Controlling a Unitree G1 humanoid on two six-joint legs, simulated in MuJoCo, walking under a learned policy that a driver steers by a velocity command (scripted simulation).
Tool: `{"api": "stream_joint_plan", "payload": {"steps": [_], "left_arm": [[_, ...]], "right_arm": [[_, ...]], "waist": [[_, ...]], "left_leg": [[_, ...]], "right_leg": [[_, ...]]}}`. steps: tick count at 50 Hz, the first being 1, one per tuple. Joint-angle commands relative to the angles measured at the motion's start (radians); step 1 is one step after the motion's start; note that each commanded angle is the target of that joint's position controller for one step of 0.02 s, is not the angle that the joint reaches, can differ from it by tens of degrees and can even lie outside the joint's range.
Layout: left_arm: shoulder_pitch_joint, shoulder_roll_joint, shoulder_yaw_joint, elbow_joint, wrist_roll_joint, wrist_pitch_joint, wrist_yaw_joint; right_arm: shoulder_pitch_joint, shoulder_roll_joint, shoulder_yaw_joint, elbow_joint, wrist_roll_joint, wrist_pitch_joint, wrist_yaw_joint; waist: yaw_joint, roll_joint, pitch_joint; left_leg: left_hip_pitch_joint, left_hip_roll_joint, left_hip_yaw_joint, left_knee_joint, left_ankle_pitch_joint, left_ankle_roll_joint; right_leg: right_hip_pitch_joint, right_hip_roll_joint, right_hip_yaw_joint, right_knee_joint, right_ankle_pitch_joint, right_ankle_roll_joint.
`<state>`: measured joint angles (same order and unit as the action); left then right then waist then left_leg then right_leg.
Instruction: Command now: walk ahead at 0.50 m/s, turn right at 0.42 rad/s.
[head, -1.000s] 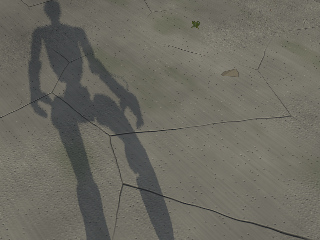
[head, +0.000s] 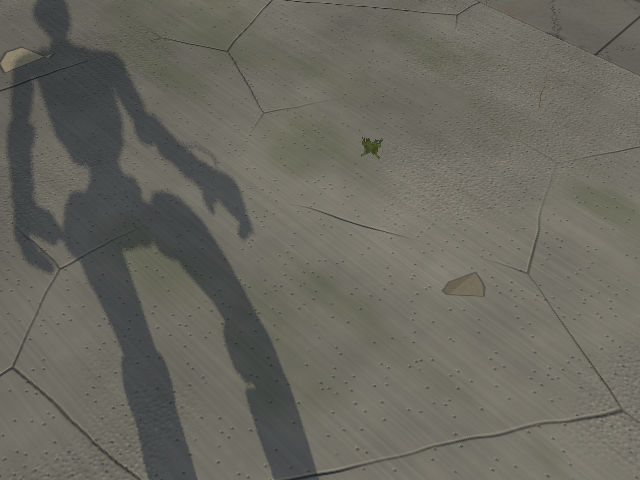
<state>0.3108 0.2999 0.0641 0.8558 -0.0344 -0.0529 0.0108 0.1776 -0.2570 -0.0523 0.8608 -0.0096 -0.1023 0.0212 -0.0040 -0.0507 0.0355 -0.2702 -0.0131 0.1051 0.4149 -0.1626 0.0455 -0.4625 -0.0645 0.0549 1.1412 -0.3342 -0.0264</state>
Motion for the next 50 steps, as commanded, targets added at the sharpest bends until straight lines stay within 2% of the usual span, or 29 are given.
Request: {"api": "stream_joint_plan", "payload": {"steps": [1,3,6,11,13,14,16,17,18,19,20,21,22,23,24,26,28,33,37,40,41,42,43,44,45,46,47,48,50], "left_arm": [[0.029,0.045,0.022,-0.068,0.0,0.018,0.002],[-0.011,0.04,0.023,-0.092,0.007,0.028,0.002],[-0.076,0.029,0.019,-0.117,0.009,0.022,-0.012],[-0.248,0.005,0.003,-0.187,0.013,0.015,-0.046],[-0.292,-0.006,-0.002,-0.215,0.024,0.011,-0.053],[-0.287,-0.003,0.0,-0.223,0.028,0.009,-0.056],[-0.187,0.045,0.02,-0.203,0.04,0.002,-0.057],[-0.057,0.085,0.042,-0.159,0.044,-0.003,-0.051],[0.043,0.16,0.064,-0.127,0.056,0.0,-0.032],[0.093,0.231,0.063,-0.12,0.086,0.009,-0.012],[0.114,0.185,0.047,-0.138,0.08,0.008,-0.016],[0.055,0.159,0.044,-0.141,0.062,0.01,-0.02],[-0.034,0.125,0.033,-0.141,0.047,0.004,-0.019],[-0.096,0.08,0.02,-0.138,0.044,-0.003,-0.018],[-0.148,0.051,0.013,-0.136,0.047,-0.008,-0.017],[-0.204,0.064,0.02,-0.131,0.067,-0.014,-0.014],[-0.233,0.09,0.029,-0.123,0.07,-0.013,-0.002],[-0.256,0.111,0.038,-0.095,0.057,0.016,0.032],[-0.248,0.133,0.045,-0.072,0.042,0.041,0.034],[-0.268,0.143,0.051,-0.06,0.016,0.058,0.034],[-0.222,0.119,0.048,-0.036,0.011,0.063,0.032],[-0.183,0.079,0.04,-0.03,0.034,0.066,0.026],[-0.251,0.046,0.028,-0.092,0.067,0.064,0.027],[-0.33,0.071,0.035,-0.11,0.055,0.061,0.031],[-0.331,0.087,0.042,-0.108,0.031,0.062,0.031],[-0.305,0.091,0.047,-0.086,0.027,0.062,0.037],[-0.302,0.112,0.055,-0.074,0.036,0.062,0.046],[-0.298,0.117,0.059,-0.07,0.042,0.061,0.049],[-0.286,0.095,0.058,-0.067,0.037,0.055,0.045]], "right_arm": [[-0.013,-0.105,-0.027,-0.026,-0.004,-0.026,-0.005],[-0.005,-0.126,-0.034,-0.011,-0.006,-0.027,-0.013],[0.008,-0.147,-0.039,0.001,-0.007,-0.018,-0.025],[0.081,-0.188,-0.05,0.024,0.008,0.008,-0.035],[0.121,-0.188,-0.049,0.051,0.02,0.028,-0.032],[0.129,-0.194,-0.048,0.063,0.025,0.037,-0.031],[0.102,-0.221,-0.052,0.071,0.038,0.048,-0.033],[0.077,-0.218,-0.047,0.074,0.044,0.052,-0.032],[0.1,-0.182,-0.032,0.07,0.029,0.044,-0.028],[0.189,-0.063,0.007,0.057,-0.008,0.029,-0.01],[0.249,-0.094,0.003,0.106,0.035,0.02,-0.006],[0.152,-0.177,-0.025,0.085,0.071,0.024,-0.007],[0.079,-0.158,-0.023,0.06,0.072,0.032,-0.015],[0.061,-0.137,-0.025,0.071,0.054,0.047,-0.029],[0.089,-0.128,-0.029,0.083,0.043,0.07,-0.039],[0.133,-0.093,-0.029,0.085,0.035,0.109,-0.052],[0.116,-0.095,-0.035,0.056,0.028,0.131,-0.062],[0.016,-0.108,-0.042,-0.014,0.022,0.154,-0.045],[-0.035,-0.121,-0.052,-0.06,0.022,0.162,-0.024],[0.013,-0.114,-0.059,-0.06,0.02,0.161,-0.008],[0.045,-0.137,-0.07,-0.052,0.014,0.158,-0.012],[0.073,-0.23,-0.095,-0.056,0.013,0.152,-0.027],[0.074,-0.332,-0.108,-0.081,-0.001,0.144,-0.039],[0.109,-0.299,-0.101,-0.081,-0.026,0.117,-0.026],[0.065,-0.279,-0.094,-0.087,-0.019,0.094,-0.024],[0.004,-0.256,-0.092,-0.099,0.003,0.083,-0.03],[-0.039,-0.215,-0.08,-0.11,0.023,0.084,-0.038],[-0.055,-0.193,-0.072,-0.116,0.028,0.089,-0.047],[-0.035,-0.189,-0.068,-0.12,0.02,0.095,-0.057]], "waist": [[0.011,0.148,-0.032],[0.011,0.121,-0.007],[-0.006,0.105,0.012],[-0.072,0.073,0.06],[-0.076,0.065,0.081],[-0.06,0.082,0.068],[0.017,0.133,-0.017],[0.096,0.12,-0.092],[0.13,0.066,-0.187],[0.08,-0.187,-0.352],[0.106,-0.142,-0.561],[0.115,-0.073,-0.457],[0.081,-0.051,-0.297],[0.049,-0.004,-0.201],[0.006,-0.018,-0.16],[-0.037,-0.031,-0.139],[-0.048,-0.048,-0.126],[-0.019,-0.064,-0.107],[-0.003,-0.061,-0.091],[-0.041,-0.055,-0.099],[-0.046,-0.011,-0.099],[-0.026,0.193,-0.085],[-0.014,0.407,-0.065],[-0.075,0.27,-0.155],[-0.044,0.217,-0.141],[-0.014,0.177,-0.126],[-0.003,0.162,-0.12],[0.009,0.162,-0.129],[0.012,0.156,-0.158]], "left_leg": [[0.119,0.279,-0.214,-0.275,0.102,0.138],[0.121,0.279,-0.148,-0.294,0.156,0.144],[0.152,0.257,-0.049,-0.304,0.203,0.131],[0.263,0.281,0.045,-0.288,0.251,0.119],[0.297,0.292,0.052,-0.225,0.439,0.116],[0.317,0.299,0.049,-0.18,0.569,0.111],[0.348,0.285,0.036,-0.028,0.819,0.084],[0.318,0.24,0.049,0.124,0.82,0.051],[0.16,0.177,0.051,0.319,0.6,0.001],[-0.202,0.017,0.032,0.716,-0.343,-0.071],[-0.233,-0.035,-0.233,0.907,-0.596,-0.084],[-0.282,0.024,-0.248,0.913,-0.546,-0.077],[-0.345,0.067,-0.203,0.849,-0.482,-0.074],[-0.33,0.098,-0.186,0.791,-0.417,-0.083],[-0.248,0.117,-0.176,0.748,-0.366,-0.093],[-0.138,0.104,-0.141,0.702,-0.299,-0.109],[-0.142,0.108,-0.131,0.641,-0.258,-0.115],[-0.145,0.126,-0.103,0.48,-0.124,-0.098],[-0.14,0.112,-0.065,0.377,-0.174,-0.073],[-0.03,0.068,-0.009,0.168,-0.087,-0.027],[0.04,0.047,-0.033,0.067,0.012,0.007],[0.135,0.174,-0.245,-0.046,0.323,0.072],[0.241,0.386,-0.586,-0.057,0.603,0.267],[0.221,0.401,-0.615,-0.077,0.546,0.345],[0.226,0.35,-0.522,-0.081,0.482,0.301],[0.221,0.298,-0.454,-0.071,0.411,0.237],[0.212,0.278,-0.428,-0.068,0.387,0.197],[0.182,0.26,-0.405,-0.067,0.407,0.185],[0.192,0.242,-0.395,-0.065,0.433,0.188]], "right_leg": [[-0.144,-0.087,0.055,-0.003,0.082,0.007],[-0.196,-0.091,0.061,-0.065,0.156,0.019],[-0.214,-0.083,0.038,-0.231,0.303,0.024],[-0.225,-0.061,-0.055,-0.441,0.368,0.001],[-0.197,-0.026,-0.078,-0.512,0.308,-0.016],[-0.158,-0.003,-0.09,-0.535,0.27,-0.029],[0.005,0.058,-0.116,-0.587,0.233,-0.063],[0.188,0.085,-0.128,-0.68,0.361,-0.091],[0.45,-0.002,-0.055,-0.657,0.735,-0.123],[0.845,-0.314,0.271,-0.54,1.264,-0.291],[0.886,-0.424,0.44,-0.595,1.281,-0.397],[0.771,-0.361,0.293,-0.647,1.153,-0.348],[0.639,-0.301,0.198,-0.69,0.981,-0.287],[0.499,-0.262,0.137,-0.744,0.866,-0.246],[0.375,-0.236,0.077,-0.792,0.798,-0.223],[0.232,-0.228,0.004,-0.855,0.733,-0.225],[0.195,-0.24,-0.04,-0.89,0.646,-0.236],[0.209,-0.254,-0.105,-0.943,0.306,-0.216],[0.285,-0.289,-0.119,-0.893,0.281,-0.19],[0.305,-0.271,-0.158,-0.77,0.307,-0.123],[0.279,-0.227,-0.19,-0.676,0.244,-0.066],[0.147,-0.124,-0.28,-0.439,0.081,0.025],[-0.167,0.045,-0.26,-0.172,-0.343,0.12],[-0.192,0.064,-0.069,-0.001,-0.386,0.11],[-0.223,0.048,-0.024,0.036,-0.299,0.089],[-0.237,0.03,-0.006,0.018,-0.202,0.077],[-0.24,0.02,0.005,-0.008,-0.143,0.075],[-0.2,0.025,0.006,-0.01,-0.1,0.077],[-0.166,0.048,0.007,-0.035,-0.04,0.082]]}}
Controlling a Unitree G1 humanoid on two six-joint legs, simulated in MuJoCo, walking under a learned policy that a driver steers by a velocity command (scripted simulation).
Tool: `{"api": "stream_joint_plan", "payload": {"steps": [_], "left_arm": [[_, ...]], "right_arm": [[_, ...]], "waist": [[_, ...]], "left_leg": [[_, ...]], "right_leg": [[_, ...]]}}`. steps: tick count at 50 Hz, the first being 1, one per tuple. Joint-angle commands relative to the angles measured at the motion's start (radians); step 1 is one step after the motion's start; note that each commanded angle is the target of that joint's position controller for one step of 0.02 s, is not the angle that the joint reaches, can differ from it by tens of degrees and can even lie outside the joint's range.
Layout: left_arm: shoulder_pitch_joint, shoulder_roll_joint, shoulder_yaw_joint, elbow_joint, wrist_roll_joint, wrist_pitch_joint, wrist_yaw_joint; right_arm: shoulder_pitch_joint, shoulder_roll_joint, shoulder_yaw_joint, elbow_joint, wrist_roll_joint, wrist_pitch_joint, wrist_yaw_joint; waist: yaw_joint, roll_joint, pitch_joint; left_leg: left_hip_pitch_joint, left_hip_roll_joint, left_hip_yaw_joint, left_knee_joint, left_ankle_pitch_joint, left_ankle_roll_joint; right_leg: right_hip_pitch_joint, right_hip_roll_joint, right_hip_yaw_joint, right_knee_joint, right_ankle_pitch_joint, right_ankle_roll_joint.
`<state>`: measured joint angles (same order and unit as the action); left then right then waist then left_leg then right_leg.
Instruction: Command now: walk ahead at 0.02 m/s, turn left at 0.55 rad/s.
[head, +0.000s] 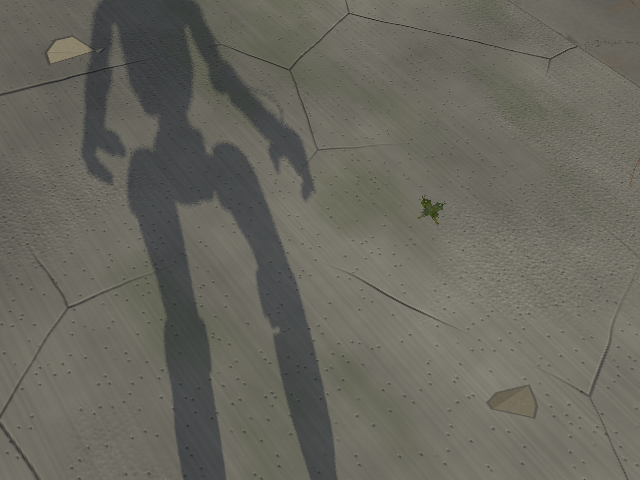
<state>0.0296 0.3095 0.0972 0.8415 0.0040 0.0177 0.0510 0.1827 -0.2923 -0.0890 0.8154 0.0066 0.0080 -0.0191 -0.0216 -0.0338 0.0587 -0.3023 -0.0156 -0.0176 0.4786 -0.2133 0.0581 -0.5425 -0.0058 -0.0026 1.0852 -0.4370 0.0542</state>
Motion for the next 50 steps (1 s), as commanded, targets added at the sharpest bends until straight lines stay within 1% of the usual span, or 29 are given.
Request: {"api": "stream_joint_plan", "payload": {"steps": [1,4,8,11,13,15,16,17,18,19,20,21,22,24,26,30,32,35,37,38,39,40,41,42,43,44,45,47,50], "left_arm": [[-0.006,0.075,0.022,-0.052,-0.006,-0.018,0.004],[-0.032,0.055,0.013,-0.055,-0.008,-0.02,0.002],[-0.037,0.066,0.012,-0.052,-0.012,-0.025,-0.01],[-0.019,0.078,0.013,-0.049,-0.016,-0.038,-0.021],[0.01,0.085,0.014,-0.044,-0.018,-0.049,-0.031],[0.085,0.089,0.017,-0.022,-0.018,-0.059,-0.041],[0.118,0.123,0.027,-0.011,-0.011,-0.059,-0.042],[0.117,0.19,0.038,-0.019,0.006,-0.051,-0.033],[0.102,0.22,0.038,-0.024,0.041,-0.045,-0.034],[0.08,0.176,0.027,-0.044,0.034,-0.049,-0.03],[0.043,0.124,0.014,-0.056,0.019,-0.049,-0.023],[0.032,0.106,0.009,-0.06,0.002,-0.048,-0.018],[0.045,0.102,0.007,-0.057,-0.014,-0.049,-0.011],[0.099,0.115,0.006,-0.048,-0.012,-0.053,-0.001],[0.156,0.133,0.012,-0.04,-0.006,-0.062,0.001],[0.183,0.171,0.024,-0.039,-0.01,-0.077,-0.013],[0.183,0.187,0.032,-0.041,-0.016,-0.082,-0.026],[0.191,0.201,0.04,-0.038,-0.031,-0.084,-0.047],[0.168,0.205,0.04,-0.038,-0.046,-0.076,-0.057],[0.165,0.19,0.034,-0.04,-0.045,-0.075,-0.058],[0.186,0.138,0.016,-0.038,-0.029,-0.077,-0.059],[0.152,0.046,-0.016,-0.1,0.016,-0.085,-0.058],[0.097,0.05,-0.022,-0.155,0.0,-0.116,-0.054],[0.053,0.134,-0.004,-0.164,-0.039,-0.138,-0.064],[0.065,0.147,-0.003,-0.157,-0.043,-0.152,-0.07],[0.084,0.145,0.0,-0.137,-0.02,-0.157,-0.067],[0.092,0.149,0.004,-0.129,0.0,-0.155,-0.067],[0.098,0.131,0.003,-0.127,0.007,-0.142,-0.075],[0.023,0.088,-0.01,-0.157,0.011,-0.128,-0.073]], "right_arm": [[-0.03,-0.158,-0.033,-0.075,0.004,-0.014,-0.02],[-0.017,-0.179,-0.039,-0.074,0.008,-0.006,-0.027],[-0.039,-0.194,-0.043,-0.086,0.004,0.004,-0.024],[-0.058,-0.193,-0.041,-0.096,0.004,0.012,-0.018],[-0.075,-0.19,-0.038,-0.106,0.007,0.019,-0.018],[-0.111,-0.182,-0.032,-0.123,0.018,0.029,-0.024],[-0.102,-0.158,-0.024,-0.131,0.018,0.033,-0.029],[-0.045,-0.097,-0.008,-0.133,0.007,0.032,-0.027],[-0.032,-0.133,-0.023,-0.158,0.013,0.022,-0.023],[-0.012,-0.208,-0.042,-0.145,0.005,0.014,-0.017],[-0.012,-0.229,-0.054,-0.13,0.015,0.016,-0.01],[-0.013,-0.2,-0.051,-0.116,0.016,0.024,-0.009],[-0.035,-0.179,-0.046,-0.125,0.012,0.027,-0.005],[-0.085,-0.138,-0.031,-0.151,0.021,0.018,0.011],[-0.135,-0.115,-0.022,-0.177,0.021,0.004,0.017],[-0.154,-0.083,-0.004,-0.206,0.016,-0.014,0.034],[-0.156,-0.077,0.003,-0.214,0.016,-0.017,0.044],[-0.136,-0.09,0.002,-0.218,0.019,-0.012,0.053],[-0.068,-0.096,-0.004,-0.201,0.019,-0.008,0.056],[0.018,-0.12,-0.02,-0.172,0.018,-0.005,0.053],[0.175,-0.182,-0.057,-0.126,0.029,-0.002,0.043],[0.313,-0.311,-0.089,-0.111,0.028,-0.004,0.026],[0.286,-0.321,-0.072,-0.15,0.022,-0.037,0.04],[0.244,-0.231,-0.045,-0.155,0.016,-0.062,0.049],[0.211,-0.181,-0.029,-0.159,0.01,-0.074,0.049],[0.152,-0.155,-0.019,-0.17,0.009,-0.075,0.047],[0.109,-0.138,-0.011,-0.182,0.004,-0.073,0.041],[0.09,-0.144,-0.009,-0.195,-0.002,-0.076,0.028],[0.132,-0.169,-0.018,-0.178,0.009,-0.079,0.007]], "waist": [[0.025,0.137,-0.182],[0.008,0.151,-0.167],[-0.002,0.177,-0.139],[-0.002,0.189,-0.138],[0.01,0.199,-0.147],[0.06,0.191,-0.156],[0.062,0.151,-0.168],[0.016,-0.075,-0.197],[-0.002,-0.252,-0.148],[-0.002,-0.173,-0.155],[-0.007,-0.118,-0.129],[-0.004,-0.099,-0.097],[0.018,-0.12,-0.065],[0.058,-0.122,-0.04],[0.096,-0.11,-0.044],[0.107,-0.112,-0.036],[0.102,-0.114,-0.017],[0.086,-0.111,-0.005],[0.031,-0.085,-0.009],[-0.014,-0.058,-0.046],[-0.081,0.025,-0.132],[-0.112,0.315,-0.18],[-0.098,0.337,-0.246],[-0.102,0.229,-0.159],[-0.069,0.204,-0.11],[-0.033,0.122,-0.074],[-0.005,0.124,-0.056],[0.02,0.125,-0.053],[0.011,0.09,-0.031]], "left_leg": [[0.239,0.238,-0.273,-0.128,0.474,0.174],[0.247,0.222,-0.299,-0.129,0.383,0.169],[0.169,0.203,-0.352,-0.134,0.264,0.172],[0.156,0.193,-0.409,-0.11,0.293,0.169],[0.167,0.182,-0.448,-0.08,0.352,0.157],[0.14,0.136,-0.449,-0.029,0.34,0.109],[0.07,0.091,-0.419,0.027,0.22,0.062],[-0.066,-0.028,-0.272,0.242,-0.108,0.004],[-0.26,-0.14,-0.148,0.429,-0.466,-0.047],[-0.292,-0.051,-0.158,0.611,-0.424,-0.072],[-0.315,-0.018,-0.143,0.653,-0.325,-0.078],[-0.35,0.005,-0.123,0.657,-0.246,-0.087],[-0.405,0.017,-0.112,0.665,-0.189,-0.099],[-0.422,0.035,-0.062,0.62,-0.133,-0.112],[-0.438,0.054,-0.036,0.538,-0.109,-0.123],[-0.361,0.092,0.004,0.368,-0.069,-0.111],[-0.28,0.095,0.037,0.286,-0.071,-0.09],[-0.174,0.085,0.075,0.204,-0.083,-0.055],[-0.049,0.056,0.119,0.108,-0.054,-0.018],[0.1,0.013,0.147,0.076,-0.044,0.006],[0.322,-0.009,0.108,0.045,-0.054,0.046],[0.545,0.249,-0.358,-0.077,-0.16,0.177],[0.589,0.376,-0.796,-0.26,-0.355,0.319],[0.553,0.377,-0.707,-0.28,-0.341,0.3],[0.479,0.338,-0.59,-0.259,-0.256,0.265],[0.392,0.29,-0.488,-0.251,-0.154,0.231],[0.321,0.254,-0.414,-0.262,-0.051,0.211],[0.258,0.22,-0.347,-0.286,0.116,0.206],[0.21,0.179,-0.258,-0.29,0.249,0.191]], "right_leg": [[-0.086,-0.005,0.067,-0.026,0.079,0.005],[-0.06,0.007,0.078,-0.183,0.105,0.021],[0.041,0.024,0.085,-0.314,0.109,0.031],[0.104,0.039,0.091,-0.393,0.082,0.023],[0.156,0.047,0.091,-0.478,0.088,0.012],[0.286,0.045,0.07,-0.688,0.239,-0.01],[0.398,-0.027,0.11,-0.756,0.351,-0.038],[0.52,-0.24,0.299,-0.768,0.539,-0.116],[0.491,-0.394,0.518,-0.783,0.711,-0.305],[0.478,-0.43,0.511,-0.801,0.582,-0.355],[0.471,-0.355,0.404,-0.811,0.38,-0.302],[0.475,-0.283,0.331,-0.833,0.152,-0.245],[0.493,-0.265,0.313,-0.859,0.059,-0.227],[0.501,-0.247,0.251,-0.903,0.022,-0.222],[0.552,-0.261,0.222,-0.924,0.029,-0.23],[0.538,-0.284,0.13,-0.945,0.089,-0.23],[0.482,-0.281,0.068,-0.946,0.107,-0.222],[0.442,-0.299,0.021,-0.92,0.116,-0.215],[0.397,-0.304,-0.026,-0.842,0.14,-0.191],[0.336,-0.279,-0.077,-0.723,0.26,-0.168],[0.25,-0.219,-0.161,-0.468,0.378,-0.124],[-0.083,-0.095,-0.221,-0.029,0.054,-0.031],[-0.32,0.022,0.004,0.177,-0.156,-0.021],[-0.407,-0.042,0.065,0.228,-0.082,-0.052],[-0.379,-0.078,0.066,0.176,0.007,-0.08],[-0.318,-0.108,0.069,0.101,0.081,-0.081],[-0.253,-0.122,0.073,0.018,0.138,-0.076],[-0.184,-0.104,0.055,-0.06,0.218,-0.053],[-0.168,-0.062,0.04,-0.252,0.364,-0.009]]}}
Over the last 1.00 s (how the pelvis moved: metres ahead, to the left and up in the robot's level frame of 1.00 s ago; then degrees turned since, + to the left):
0.28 -0.01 0.00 10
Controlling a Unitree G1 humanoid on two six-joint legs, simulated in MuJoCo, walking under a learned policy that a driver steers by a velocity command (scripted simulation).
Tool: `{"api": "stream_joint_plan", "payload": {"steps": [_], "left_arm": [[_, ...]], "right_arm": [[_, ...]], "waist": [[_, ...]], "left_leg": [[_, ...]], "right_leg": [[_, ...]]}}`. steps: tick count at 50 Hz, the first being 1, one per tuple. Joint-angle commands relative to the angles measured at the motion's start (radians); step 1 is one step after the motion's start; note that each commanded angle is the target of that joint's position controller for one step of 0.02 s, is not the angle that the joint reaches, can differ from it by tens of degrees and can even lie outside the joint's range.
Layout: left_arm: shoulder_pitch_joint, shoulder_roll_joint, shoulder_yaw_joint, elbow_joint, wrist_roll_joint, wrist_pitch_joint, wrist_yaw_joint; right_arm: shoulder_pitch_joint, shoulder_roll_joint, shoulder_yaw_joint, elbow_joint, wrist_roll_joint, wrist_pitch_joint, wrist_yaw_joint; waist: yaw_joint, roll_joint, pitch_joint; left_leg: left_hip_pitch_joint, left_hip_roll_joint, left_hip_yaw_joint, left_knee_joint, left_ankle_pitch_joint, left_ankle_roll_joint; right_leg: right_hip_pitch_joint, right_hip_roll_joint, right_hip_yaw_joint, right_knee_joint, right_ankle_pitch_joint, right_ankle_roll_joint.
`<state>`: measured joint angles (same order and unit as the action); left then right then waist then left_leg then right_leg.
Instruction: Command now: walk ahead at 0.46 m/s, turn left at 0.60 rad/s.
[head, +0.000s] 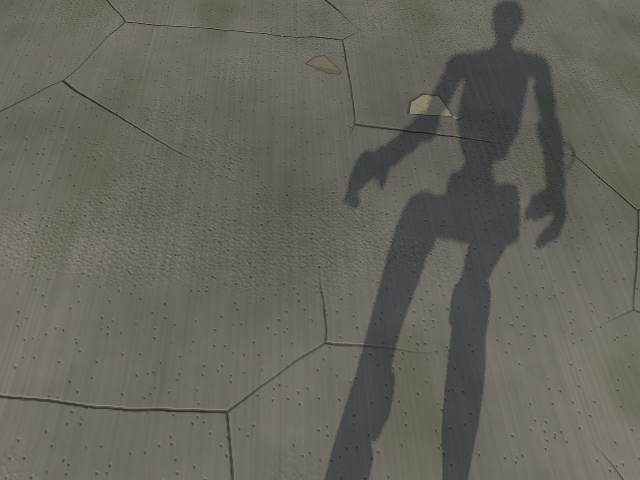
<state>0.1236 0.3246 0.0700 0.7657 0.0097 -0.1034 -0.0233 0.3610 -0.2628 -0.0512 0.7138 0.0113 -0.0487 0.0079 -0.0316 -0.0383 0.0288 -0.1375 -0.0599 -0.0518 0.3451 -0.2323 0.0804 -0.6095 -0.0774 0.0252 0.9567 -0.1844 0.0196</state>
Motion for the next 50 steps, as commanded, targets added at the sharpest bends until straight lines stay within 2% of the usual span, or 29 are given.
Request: {"api": "stream_joint_plan", "payload": {"steps": [1,5,10,12,13,14,15,16,17,18,19,20,22,24,26,29,33,35,36,37,38,39,40,41,42,43,44,47,50], "left_arm": [[-0.108,0.056,0.01,-0.094,0.004,-0.007,0.0],[-0.242,0.032,-0.005,-0.144,-0.013,-0.012,-0.017],[-0.237,0.076,0.01,-0.161,-0.016,-0.027,-0.025],[-0.1,0.118,0.035,-0.133,-0.013,-0.033,-0.014],[0.044,0.15,0.049,-0.113,-0.004,-0.035,-0.006],[0.215,0.213,0.059,-0.104,0.007,-0.026,0.005],[0.223,0.232,0.062,-0.071,0.009,-0.018,-0.009],[0.183,0.113,0.037,-0.095,-0.011,-0.012,-0.007],[0.139,0.065,0.024,-0.094,-0.015,-0.005,0.001],[0.102,0.064,0.019,-0.086,-0.004,-0.001,0.0],[0.084,0.053,0.017,-0.073,0.003,0.0,0.0],[0.076,0.05,0.014,-0.065,0.013,-0.005,0.001],[0.08,0.047,0.015,-0.044,0.0,-0.018,0.0],[0.09,0.076,0.023,-0.022,-0.012,-0.024,0.001],[0.097,0.1,0.028,-0.011,-0.018,-0.021,0.003],[0.119,0.123,0.03,0.002,-0.028,-0.007,0.005],[0.209,0.158,0.035,0.043,-0.043,0.015,0.005],[0.218,0.172,0.038,0.056,-0.047,0.031,0.009],[0.204,0.177,0.037,0.058,-0.049,0.037,0.013],[0.209,0.157,0.027,0.06,-0.045,0.042,0.016],[0.209,0.111,0.005,0.044,-0.024,0.039,0.021],[0.3,-0.002,-0.032,0.002,-0.01,0.022,0.016],[0.268,0.064,-0.02,0.02,-0.028,0.004,0.012],[0.201,0.122,-0.002,-0.003,-0.06,-0.003,0.006],[0.151,0.114,-0.004,-0.013,-0.06,-0.004,0.007],[0.128,0.104,-0.002,-0.016,-0.045,0.002,0.008],[0.145,0.1,0.003,-0.008,-0.04,0.016,0.008],[0.175,0.049,-0.003,0.005,-0.041,0.055,0.012],[0.11,0.037,-0.002,-0.016,-0.034,0.062,0.014]], "right_arm": [[-0.032,-0.199,-0.057,-0.069,0.007,-0.02,-0.026],[0.047,-0.204,-0.063,-0.032,0.015,-0.017,-0.035],[0.071,-0.2,-0.07,-0.003,0.019,0.004,-0.046],[0.05,-0.192,-0.067,-0.013,0.012,0.015,-0.044],[0.021,-0.167,-0.054,-0.034,0.004,0.017,-0.037],[0.039,-0.102,-0.03,-0.06,-0.023,0.015,-0.036],[0.224,-0.042,-0.013,-0.073,0.026,0.003,-0.03],[0.165,-0.163,-0.033,-0.037,0.041,0.004,-0.033],[0.039,-0.206,-0.045,-0.054,0.035,0.006,-0.031],[-0.015,-0.186,-0.041,-0.062,0.021,0.006,-0.033],[-0.051,-0.169,-0.042,-0.073,0.007,0.003,-0.031],[-0.039,-0.145,-0.039,-0.074,0.014,0.005,-0.025],[-0.03,-0.101,-0.028,-0.072,0.017,0.011,-0.021],[-0.086,-0.08,-0.016,-0.093,0.004,0.011,-0.019],[-0.137,-0.072,-0.005,-0.105,-0.006,0.002,-0.01],[-0.238,-0.061,0.008,-0.121,-0.001,-0.019,0.009],[-0.345,-0.084,0.004,-0.16,0.01,-0.026,0.024],[-0.335,-0.108,-0.007,-0.165,0.007,-0.026,0.028],[-0.271,-0.128,-0.02,-0.149,0.003,-0.026,0.027],[-0.138,-0.167,-0.044,-0.106,-0.001,-0.024,0.022],[0.028,-0.228,-0.069,-0.07,-0.004,-0.017,0.01],[0.095,-0.342,-0.089,-0.061,-0.019,-0.011,0.003],[0.103,-0.255,-0.067,-0.069,-0.009,-0.015,0.006],[0.043,-0.208,-0.049,-0.068,-0.01,-0.021,0.008],[-0.012,-0.176,-0.039,-0.07,-0.01,-0.025,0.008],[-0.065,-0.145,-0.031,-0.065,-0.015,-0.029,0.011],[-0.103,-0.118,-0.024,-0.066,-0.021,-0.038,0.012],[-0.134,-0.121,-0.032,-0.041,-0.025,-0.066,0.01],[-0.119,-0.134,-0.039,-0.01,-0.033,-0.074,-0.002]], "waist": [[0.011,0.101,0.008],[-0.036,0.122,0.037],[-0.016,0.152,0.033],[0.05,0.179,-0.057],[0.127,0.169,-0.185],[0.169,0.023,-0.364],[0.055,-0.353,-0.479],[0.091,-0.181,-0.347],[0.114,-0.077,-0.197],[0.09,0.003,-0.115],[0.071,0.009,-0.06],[0.044,-0.02,-0.048],[0.027,-0.041,-0.038],[0.027,-0.028,-0.008],[0.036,-0.012,-0.003],[0.073,-0.009,0.016],[0.104,-0.026,0.03],[0.077,-0.038,0.018],[0.028,-0.04,-0.021],[-0.038,-0.026,-0.103],[-0.111,0.022,-0.222],[-0.06,0.283,-0.342],[-0.092,0.249,-0.398],[-0.085,0.203,-0.249],[-0.06,0.153,-0.168],[-0.03,0.126,-0.106],[0.005,0.142,-0.081],[0.044,0.126,-0.041],[0.034,0.092,-0.001]], "left_leg": [[0.019,0.202,-0.199,-0.152,0.27,0.154],[-0.028,0.193,-0.209,-0.144,0.207,0.119],[0.101,0.247,-0.298,-0.032,0.295,0.091],[0.109,0.206,-0.288,0.12,0.545,0.061],[0.02,0.149,-0.258,0.319,0.535,0.028],[-0.166,0.057,-0.189,0.626,0.195,-0.009],[-0.508,-0.042,-0.156,0.927,-0.397,-0.061],[-0.596,0.045,-0.172,1.014,-0.328,-0.071],[-0.607,0.078,-0.126,0.994,-0.227,-0.074],[-0.563,0.113,-0.098,0.959,-0.163,-0.075],[-0.535,0.135,-0.096,0.91,-0.132,-0.072],[-0.487,0.154,-0.098,0.881,-0.114,-0.066],[-0.47,0.163,-0.08,0.807,-0.12,-0.066],[-0.512,0.176,-0.067,0.701,-0.084,-0.075],[-0.519,0.189,-0.044,0.581,0.028,-0.081],[-0.452,0.167,0.015,0.379,0.189,-0.081],[-0.422,0.135,0.041,0.246,0.197,-0.063],[-0.375,0.112,0.058,0.2,0.138,-0.035],[-0.268,0.085,0.083,0.161,0.139,-0.015],[-0.074,0.054,0.106,0.141,0.148,0.012],[0.189,0.155,-0.007,0.173,0.156,0.057],[0.499,0.419,-0.501,0.09,-0.025,0.218],[0.507,0.46,-0.685,-0.022,-0.11,0.241],[0.402,0.436,-0.53,-0.03,-0.092,0.199],[0.278,0.392,-0.392,-0.042,-0.019,0.171],[0.166,0.356,-0.303,-0.076,0.042,0.155],[0.083,0.329,-0.233,-0.113,0.093,0.14],[-0.022,0.319,-0.101,-0.197,0.192,0.144],[0.0,0.307,0.01,-0.224,0.262,0.13]], "right_leg": [[-0.072,0.027,0.009,-0.206,0.171,0.031],[0.025,0.075,0.007,-0.4,0.304,0.024],[0.077,0.081,0.039,-0.483,0.215,-0.022],[0.282,0.111,-0.008,-0.505,0.148,-0.063],[0.536,0.045,0.034,-0.48,0.163,-0.111],[0.844,-0.15,0.25,-0.435,0.115,-0.166],[1.089,-0.361,0.768,-0.585,-0.118,-0.32],[0.987,-0.324,0.731,-0.643,-0.291,-0.275],[0.827,-0.274,0.538,-0.66,-0.259,-0.234],[0.676,-0.233,0.43,-0.683,-0.131,-0.221],[0.571,-0.199,0.355,-0.706,-0.038,-0.224],[0.508,-0.176,0.297,-0.733,0.007,-0.225],[0.466,-0.167,0.231,-0.78,0.058,-0.25],[0.455,-0.182,0.185,-0.818,0.117,-0.27],[0.467,-0.168,0.124,-0.834,0.162,-0.269],[0.457,-0.121,0.022,-0.833,0.211,-0.232],[0.551,-0.165,0.019,-0.799,0.226,-0.203],[0.608,-0.188,0.017,-0.741,0.321,-0.182],[0.61,-0.174,-0.011,-0.653,0.458,-0.162],[0.57,-0.131,-0.054,-0.487,0.57,-0.135],[0.414,-0.086,-0.095,-0.234,0.42,-0.093],[0.026,0.081,-0.106,0.16,-0.131,-0.02],[-0.092,0.088,0.056,0.309,-0.39,-0.026],[-0.174,0.038,0.071,0.352,-0.336,-0.041],[-0.161,-0.008,0.052,0.314,-0.251,-0.047],[-0.132,-0.037,0.048,0.255,-0.187,-0.043],[-0.069,-0.062,0.063,0.217,-0.136,-0.039],[-0.017,-0.061,0.076,0.172,-0.051,-0.01],[-0.085,-0.048,0.102,0.045,0.093,0.006]]}}
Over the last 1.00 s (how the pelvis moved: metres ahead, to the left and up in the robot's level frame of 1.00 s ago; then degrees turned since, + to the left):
0.14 0.12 0.01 36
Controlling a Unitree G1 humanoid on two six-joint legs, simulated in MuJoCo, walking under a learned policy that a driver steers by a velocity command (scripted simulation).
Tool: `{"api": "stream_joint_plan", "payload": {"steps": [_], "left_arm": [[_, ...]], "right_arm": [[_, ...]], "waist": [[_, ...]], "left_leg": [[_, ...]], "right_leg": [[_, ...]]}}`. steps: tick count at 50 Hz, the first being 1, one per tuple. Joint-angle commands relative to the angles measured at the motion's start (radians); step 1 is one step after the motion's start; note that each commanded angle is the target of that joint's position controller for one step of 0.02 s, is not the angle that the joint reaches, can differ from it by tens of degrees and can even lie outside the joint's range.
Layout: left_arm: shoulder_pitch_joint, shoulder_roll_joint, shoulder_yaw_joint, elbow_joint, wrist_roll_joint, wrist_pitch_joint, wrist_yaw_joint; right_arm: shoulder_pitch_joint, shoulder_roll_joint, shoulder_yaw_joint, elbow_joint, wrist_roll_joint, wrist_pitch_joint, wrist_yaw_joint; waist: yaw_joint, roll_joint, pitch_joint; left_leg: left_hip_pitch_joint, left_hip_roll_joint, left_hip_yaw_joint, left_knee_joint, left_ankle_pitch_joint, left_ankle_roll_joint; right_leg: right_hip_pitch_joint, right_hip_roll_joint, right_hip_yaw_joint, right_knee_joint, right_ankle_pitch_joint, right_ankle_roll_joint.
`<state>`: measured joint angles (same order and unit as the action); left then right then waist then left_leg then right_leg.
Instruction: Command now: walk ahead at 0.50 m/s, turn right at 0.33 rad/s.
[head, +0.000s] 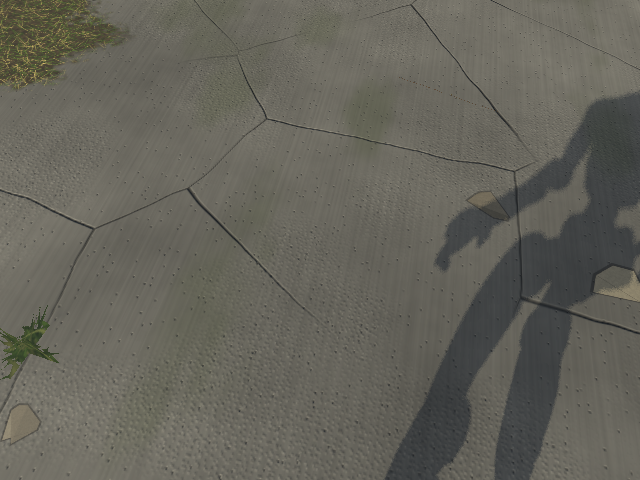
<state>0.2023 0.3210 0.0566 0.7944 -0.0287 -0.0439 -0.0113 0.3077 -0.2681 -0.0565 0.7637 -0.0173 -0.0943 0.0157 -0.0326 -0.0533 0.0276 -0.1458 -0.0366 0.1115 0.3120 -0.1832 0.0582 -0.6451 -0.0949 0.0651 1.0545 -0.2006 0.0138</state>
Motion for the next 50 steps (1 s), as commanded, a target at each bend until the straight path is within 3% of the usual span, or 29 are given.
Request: {"api": "stream_joint_plan", "payload": {"steps": [1,5,8,10,12,13,14,15,16,17,18,19,20,21,24,26,29,31,34,36,37,38,39,40,41,42,43,46,50], "left_arm": [[0.012,0.036,0.01,-0.05,0.005,0.0,-0.003],[-0.124,0.003,-0.006,-0.096,0.011,-0.009,-0.028],[-0.2,0.003,-0.01,-0.143,0.01,-0.01,-0.045],[-0.22,0.013,-0.006,-0.171,0.01,-0.01,-0.058],[-0.17,0.043,0.011,-0.181,0.009,-0.005,-0.063],[-0.08,0.075,0.029,-0.166,0.007,-0.001,-0.061],[0.074,0.125,0.059,-0.131,0.004,0.001,-0.05],[0.224,0.209,0.092,-0.102,0.003,0.013,-0.027],[0.188,0.298,0.101,-0.114,-0.002,0.006,-0.023],[0.224,0.212,0.078,-0.134,0.004,-0.003,-0.024],[0.187,0.165,0.065,-0.127,0.01,-0.014,-0.024],[0.125,0.141,0.058,-0.134,0.007,-0.019,-0.022],[0.062,0.108,0.048,-0.147,0.008,-0.018,-0.019],[0.029,0.09,0.041,-0.165,0.023,-0.019,-0.014],[0.021,0.107,0.046,-0.167,0.019,-0.023,0.0],[0.042,0.134,0.054,-0.157,0.014,-0.02,0.013],[0.083,0.143,0.058,-0.142,0.006,-0.008,0.025],[0.126,0.147,0.059,-0.127,0.003,-0.001,0.027],[0.149,0.134,0.058,-0.117,-0.001,0.007,0.031],[0.127,0.129,0.059,-0.123,0.004,0.011,0.031],[0.118,0.102,0.05,-0.129,0.008,0.011,0.029],[0.119,0.044,0.028,-0.146,0.019,0.007,0.023],[0.254,-0.029,0.005,-0.174,0.0,-0.003,0.023],[0.27,0.056,0.013,-0.164,-0.015,-0.006,0.025],[0.173,0.129,0.034,-0.164,-0.014,-0.001,0.026],[0.102,0.134,0.038,-0.178,-0.001,0.005,0.027],[0.062,0.123,0.04,-0.193,0.011,0.006,0.025],[0.071,0.065,0.036,-0.202,-0.003,0.021,0.011],[0.005,0.028,0.023,-0.231,0.008,0.031,0.005]], "right_arm": [[-0.067,-0.132,-0.035,-0.055,-0.003,-0.028,-0.013],[-0.026,-0.162,-0.043,-0.025,0.007,-0.019,-0.025],[0.026,-0.179,-0.051,0.007,0.021,0.003,-0.028],[0.032,-0.193,-0.057,0.017,0.029,0.021,-0.032],[0.013,-0.222,-0.065,0.011,0.032,0.038,-0.042],[0.004,-0.232,-0.067,0.006,0.033,0.049,-0.047],[-0.012,-0.229,-0.064,0.001,0.036,0.054,-0.052],[0.007,-0.193,-0.047,-0.018,0.018,0.045,-0.056],[0.115,-0.045,-0.001,-0.068,-0.009,0.012,-0.034],[-0.005,-0.132,-0.012,-0.076,0.029,-0.028,-0.017],[-0.1,-0.17,-0.022,-0.109,0.062,-0.047,-0.009],[-0.116,-0.157,-0.016,-0.112,0.049,-0.057,-0.014],[-0.119,-0.162,-0.022,-0.103,0.021,-0.056,-0.021],[-0.097,-0.168,-0.028,-0.102,0.011,-0.046,-0.021],[-0.081,-0.132,-0.022,-0.105,0.0,-0.014,-0.022],[-0.15,-0.103,-0.009,-0.128,-0.003,-0.007,-0.023],[-0.269,-0.075,0.005,-0.15,0.004,-0.015,-0.013],[-0.322,-0.088,0.002,-0.165,0.019,-0.021,-0.004],[-0.327,-0.131,-0.015,-0.172,0.026,-0.032,0.006],[-0.259,-0.153,-0.03,-0.158,0.028,-0.04,0.006],[-0.171,-0.174,-0.044,-0.137,0.022,-0.045,0.0],[-0.038,-0.22,-0.059,-0.127,0.003,-0.049,-0.008],[0.065,-0.307,-0.08,-0.099,-0.014,-0.037,-0.01],[0.075,-0.242,-0.07,-0.092,0.013,-0.03,-0.002],[0.026,-0.168,-0.05,-0.107,0.017,-0.024,-0.006],[-0.022,-0.143,-0.04,-0.111,0.01,-0.016,-0.009],[-0.055,-0.122,-0.032,-0.104,0.005,-0.011,-0.011],[-0.078,-0.1,-0.026,-0.083,0.007,-0.018,-0.014],[-0.067,-0.152,-0.045,-0.046,0.01,-0.023,-0.016]], "waist": [[0.031,0.106,0.007],[-0.025,0.087,0.049],[-0.052,0.08,0.073],[-0.044,0.093,0.068],[0.002,0.136,0.005],[0.055,0.15,-0.054],[0.143,0.134,-0.135],[0.2,0.03,-0.231],[0.067,-0.207,-0.325],[0.158,-0.085,-0.411],[0.165,-0.045,-0.258],[0.117,0.04,-0.168],[0.076,0.061,-0.107],[0.042,0.036,-0.092],[0.012,0.029,-0.063],[0.029,0.022,-0.036],[0.082,-0.012,-0.029],[0.106,-0.025,-0.032],[0.094,-0.046,-0.037],[0.048,-0.074,-0.046],[0.001,-0.068,-0.089],[-0.059,0.005,-0.216],[-0.017,0.3,-0.356],[-0.026,0.337,-0.341],[-0.055,0.222,-0.205],[-0.049,0.153,-0.125],[-0.033,0.136,-0.063],[0.008,0.179,-0.024],[0.006,0.133,-0.004]], "left_leg": [[0.017,0.271,-0.111,-0.194,0.224,0.139],[0.056,0.268,-0.005,-0.206,0.24,0.109],[0.18,0.303,0.025,-0.161,0.296,0.1],[0.251,0.322,0.043,-0.096,0.436,0.085],[0.284,0.321,0.071,0.04,0.791,0.06],[0.276,0.31,0.085,0.173,0.93,0.046],[0.191,0.274,0.11,0.378,0.917,0.015],[-0.057,0.229,0.109,0.681,0.59,-0.03],[-0.514,0.005,-0.012,1.025,-0.386,-0.095],[-0.626,0.009,-0.217,1.108,-0.408,-0.076],[-0.693,0.057,-0.217,1.075,-0.312,-0.054],[-0.66,0.101,-0.211,0.984,-0.228,-0.046],[-0.597,0.128,-0.203,0.898,-0.188,-0.055],[-0.525,0.145,-0.21,0.862,-0.158,-0.064],[-0.468,0.144,-0.179,0.735,-0.117,-0.111],[-0.458,0.126,-0.159,0.591,-0.001,-0.136],[-0.367,0.069,-0.144,0.342,0.225,-0.142],[-0.33,0.043,-0.152,0.264,0.275,-0.139],[-0.314,0.04,-0.195,0.187,0.209,-0.109],[-0.231,0.04,-0.187,0.158,0.137,-0.07],[-0.097,0.048,-0.177,0.128,0.136,-0.041],[0.136,0.184,-0.298,0.148,0.084,0.021],[0.483,0.422,-0.734,0.081,-0.105,0.185],[0.491,0.476,-0.941,0.005,-0.36,0.211],[0.378,0.427,-0.793,-0.017,-0.392,0.164],[0.261,0.381,-0.642,-0.02,-0.269,0.129],[0.159,0.34,-0.537,-0.039,-0.144,0.12],[0.038,0.287,-0.352,-0.108,0.008,0.113],[0.048,0.312,-0.227,-0.157,0.142,0.144]], "right_leg": [[-0.047,-0.024,0.054,-0.117,0.171,0.011],[-0.014,-0.005,-0.031,-0.333,0.311,-0.007],[-0.064,0.005,-0.063,-0.41,0.252,-0.037],[-0.066,0.025,-0.098,-0.437,0.159,-0.065],[0.047,0.089,-0.16,-0.432,0.053,-0.104],[0.164,0.131,-0.184,-0.431,0.013,-0.129],[0.391,0.17,-0.181,-0.492,0.063,-0.167],[0.703,0.053,0.027,-0.51,0.09,-0.227],[1.033,-0.198,0.61,-0.6,-0.062,-0.431],[1.079,-0.233,0.758,-0.732,-0.16,-0.44],[0.975,-0.206,0.607,-0.756,-0.092,-0.388],[0.824,-0.161,0.489,-0.755,0.008,-0.353],[0.686,-0.123,0.397,-0.765,0.125,-0.331],[0.595,-0.099,0.349,-0.786,0.212,-0.329],[0.456,-0.066,0.264,-0.824,0.339,-0.333],[0.396,-0.028,0.204,-0.829,0.344,-0.308],[0.354,0.031,0.158,-0.803,0.241,-0.247],[0.375,0.014,0.202,-0.785,0.176,-0.233],[0.474,-0.028,0.302,-0.701,0.109,-0.21],[0.494,-0.037,0.344,-0.631,0.128,-0.187],[0.473,0.005,0.323,-0.541,0.171,-0.16],[0.384,0.062,0.257,-0.3,0.094,-0.123],[0.043,0.212,0.115,0.048,-0.309,-0.049],[-0.12,0.146,0.116,0.216,-0.388,-0.034],[-0.161,0.102,0.115,0.269,-0.293,-0.025],[-0.142,0.069,0.078,0.26,-0.219,-0.02],[-0.121,0.042,0.073,0.216,-0.17,-0.017],[-0.04,-0.003,0.045,0.129,-0.119,-0.015],[-0.089,-0.024,0.032,-0.019,-0.016,0.006]]}}
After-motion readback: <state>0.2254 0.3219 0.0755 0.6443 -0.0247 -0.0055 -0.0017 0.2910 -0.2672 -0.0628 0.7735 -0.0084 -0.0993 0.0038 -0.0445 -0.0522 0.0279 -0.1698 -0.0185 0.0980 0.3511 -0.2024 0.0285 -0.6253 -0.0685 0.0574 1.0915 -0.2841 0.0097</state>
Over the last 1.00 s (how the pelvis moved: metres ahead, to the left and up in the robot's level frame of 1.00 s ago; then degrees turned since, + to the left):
0.54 0.13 0.00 13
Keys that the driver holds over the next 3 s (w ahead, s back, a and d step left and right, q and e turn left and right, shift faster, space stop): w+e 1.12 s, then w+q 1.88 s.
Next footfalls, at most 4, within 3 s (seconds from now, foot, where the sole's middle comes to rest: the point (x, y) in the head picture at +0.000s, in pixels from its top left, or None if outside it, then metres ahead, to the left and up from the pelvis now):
0.30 right None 0.32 -0.15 -0.78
0.76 left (330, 402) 0.66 -0.04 -0.78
1.26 right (497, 375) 0.72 -0.43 -0.78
1.80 left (456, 247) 1.10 -0.40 -0.78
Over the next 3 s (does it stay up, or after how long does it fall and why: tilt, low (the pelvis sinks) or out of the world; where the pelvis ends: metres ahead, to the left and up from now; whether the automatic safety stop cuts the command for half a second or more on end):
stays up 1.54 -0.49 0.00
